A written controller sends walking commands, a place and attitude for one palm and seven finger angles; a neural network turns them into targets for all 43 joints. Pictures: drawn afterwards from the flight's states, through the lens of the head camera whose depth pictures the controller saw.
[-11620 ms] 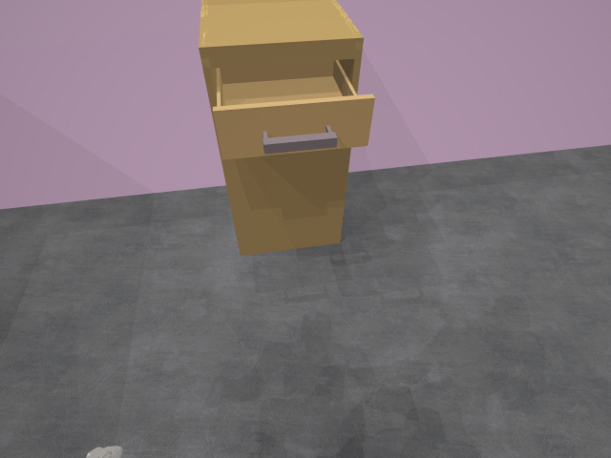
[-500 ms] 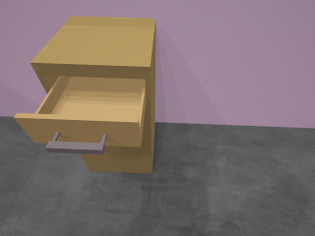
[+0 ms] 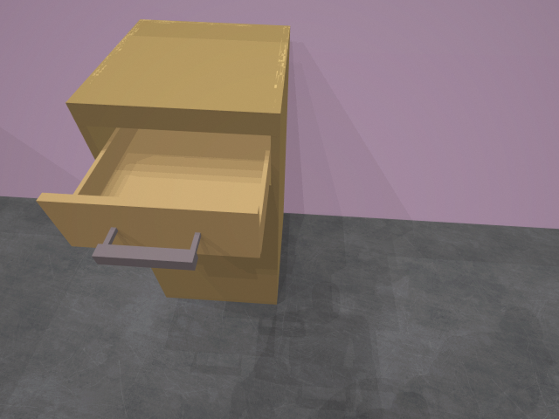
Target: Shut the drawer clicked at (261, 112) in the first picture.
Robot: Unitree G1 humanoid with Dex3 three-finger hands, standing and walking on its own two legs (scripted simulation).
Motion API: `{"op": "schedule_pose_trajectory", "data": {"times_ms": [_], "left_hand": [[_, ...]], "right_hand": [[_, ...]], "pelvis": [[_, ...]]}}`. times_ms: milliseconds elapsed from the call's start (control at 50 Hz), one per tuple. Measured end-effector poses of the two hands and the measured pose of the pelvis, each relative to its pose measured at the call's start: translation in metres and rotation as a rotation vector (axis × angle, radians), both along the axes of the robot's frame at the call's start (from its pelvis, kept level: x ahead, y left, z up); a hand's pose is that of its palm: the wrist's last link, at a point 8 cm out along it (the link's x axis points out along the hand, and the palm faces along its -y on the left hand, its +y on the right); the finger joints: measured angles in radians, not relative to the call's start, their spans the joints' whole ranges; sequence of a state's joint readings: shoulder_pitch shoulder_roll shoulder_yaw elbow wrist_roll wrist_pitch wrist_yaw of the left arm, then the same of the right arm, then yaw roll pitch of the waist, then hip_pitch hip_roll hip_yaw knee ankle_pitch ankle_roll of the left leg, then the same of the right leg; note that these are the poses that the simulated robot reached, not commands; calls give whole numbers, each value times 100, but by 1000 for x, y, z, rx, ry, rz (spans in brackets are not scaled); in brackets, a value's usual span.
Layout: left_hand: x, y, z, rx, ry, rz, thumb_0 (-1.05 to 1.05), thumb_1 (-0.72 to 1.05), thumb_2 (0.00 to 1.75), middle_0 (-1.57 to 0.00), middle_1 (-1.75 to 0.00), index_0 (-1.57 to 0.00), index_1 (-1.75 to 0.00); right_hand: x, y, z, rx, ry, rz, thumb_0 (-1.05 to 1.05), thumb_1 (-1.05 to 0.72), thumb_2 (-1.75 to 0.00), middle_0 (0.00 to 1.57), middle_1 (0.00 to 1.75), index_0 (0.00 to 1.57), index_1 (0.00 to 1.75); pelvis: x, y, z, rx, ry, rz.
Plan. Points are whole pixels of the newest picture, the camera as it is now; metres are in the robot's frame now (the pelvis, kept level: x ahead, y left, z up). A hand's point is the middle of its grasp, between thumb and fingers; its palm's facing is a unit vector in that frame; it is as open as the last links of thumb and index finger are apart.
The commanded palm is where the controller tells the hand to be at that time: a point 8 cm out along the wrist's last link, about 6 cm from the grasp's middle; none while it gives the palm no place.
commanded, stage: shuffle to correct the standing spot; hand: left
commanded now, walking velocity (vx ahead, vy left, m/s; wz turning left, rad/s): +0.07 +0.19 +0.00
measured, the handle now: (150, 246) +0.40 +0.27 -0.04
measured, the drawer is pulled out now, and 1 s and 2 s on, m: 0.22 0.22 0.22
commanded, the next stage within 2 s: come to a stop and stand still in 0.12 s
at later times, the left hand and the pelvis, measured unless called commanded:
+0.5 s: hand out of the picture +0.05 +0.21 -0.17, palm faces +0.06 -0.97 -0.23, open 7.3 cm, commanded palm none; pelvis +0.02 +0.03 -0.01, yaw +0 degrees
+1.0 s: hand out of the picture +0.05 +0.25 -0.17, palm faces -0.02 -0.97 -0.23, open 7.4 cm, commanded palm none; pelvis +0.03 +0.07 +0.00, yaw -2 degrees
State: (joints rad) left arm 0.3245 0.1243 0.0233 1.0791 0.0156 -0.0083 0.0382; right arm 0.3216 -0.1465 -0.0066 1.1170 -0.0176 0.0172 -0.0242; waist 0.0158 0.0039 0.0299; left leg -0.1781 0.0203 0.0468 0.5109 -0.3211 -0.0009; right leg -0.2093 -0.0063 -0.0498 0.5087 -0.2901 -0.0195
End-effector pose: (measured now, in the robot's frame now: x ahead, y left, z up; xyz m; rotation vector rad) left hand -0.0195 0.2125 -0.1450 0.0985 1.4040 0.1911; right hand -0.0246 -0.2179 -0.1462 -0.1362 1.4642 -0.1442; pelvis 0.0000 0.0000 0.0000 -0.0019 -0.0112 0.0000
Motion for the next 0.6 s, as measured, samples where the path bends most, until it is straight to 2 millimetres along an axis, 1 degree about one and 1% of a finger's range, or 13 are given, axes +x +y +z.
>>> {"op": "schedule_pose_trajectory", "data": {"times_ms": [100,180,240,280,340,380,420,480,520,600], "left_hand": [[7,23,-5,10,12,-1,0,91,90,-20,-30,-20,-30],[26,37,-2,41,-1,-29,0,91,90,-20,-30,-20,-30],[47,41,3,66,-42,-47,0,91,90,-20,-30,-20,-30],[61,41,5,84,-85,-57,0,91,90,-20,-30,-20,-30],[73,39,11,94,-137,-61,0,91,90,-20,-30,-20,-30],[74,38,14,92,-155,-58,0,91,90,-20,-30,-20,-30],[73,41,15,93,-154,-48,0,92,90,-20,-30,-20,-30],[67,46,9,72,-132,-44,0,93,90,-20,-30,-20,-30],[62,49,2,53,-103,-45,0,93,90,-20,-30,-20,-30],[53,47,1,20,-57,-46,0,92,90,-20,-30,-20,-30]], "right_hand": [[9,7,3,-28,-34,0,0,-91,-90,19,30,20,30],[12,16,-1,-19,-47,-8,0,-91,-90,19,30,20,30],[14,22,-8,10,-45,-10,0,-91,-90,19,30,20,30],[17,24,-15,32,-46,-12,0,-91,-90,19,30,20,30],[26,27,-19,50,-47,-13,0,-91,-90,20,30,20,30],[36,28,-17,53,-57,-7,0,-91,-90,20,30,20,30],[43,26,-12,34,-65,3,1,-92,-90,20,30,20,30],[52,23,-8,7,-103,5,1,-93,-90,20,30,20,30],[55,23,-6,-11,-120,5,1,-93,-90,20,30,20,30],[56,29,3,-20,-119,6,1,-92,-90,19,30,20,30]], "pelvis": [[4,14,-3,17,6,-9],[8,20,-5,27,7,-26],[11,20,-6,36,6,-30],[13,18,-10,45,4,-30],[16,19,-8,32,-5,-6],[15,20,-5,32,-8,4],[15,22,-3,33,-12,9],[16,27,-4,25,-16,0],[17,31,-6,17,-20,-8],[21,35,0,13,-15,-20]]}}
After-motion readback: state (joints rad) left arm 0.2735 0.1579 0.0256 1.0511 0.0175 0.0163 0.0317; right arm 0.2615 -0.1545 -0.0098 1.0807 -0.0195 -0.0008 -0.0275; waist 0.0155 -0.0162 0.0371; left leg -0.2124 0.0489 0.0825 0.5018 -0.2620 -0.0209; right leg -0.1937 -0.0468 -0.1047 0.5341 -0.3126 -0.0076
